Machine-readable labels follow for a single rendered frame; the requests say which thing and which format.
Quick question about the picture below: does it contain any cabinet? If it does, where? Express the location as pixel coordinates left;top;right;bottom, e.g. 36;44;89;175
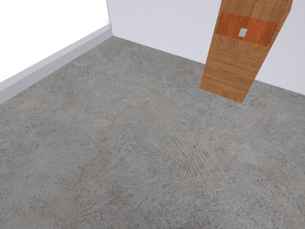
199;0;293;104

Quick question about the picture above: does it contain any handle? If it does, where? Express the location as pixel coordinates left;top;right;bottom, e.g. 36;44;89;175
239;28;247;37

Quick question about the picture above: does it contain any drawer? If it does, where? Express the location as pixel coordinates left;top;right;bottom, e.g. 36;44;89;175
216;12;279;47

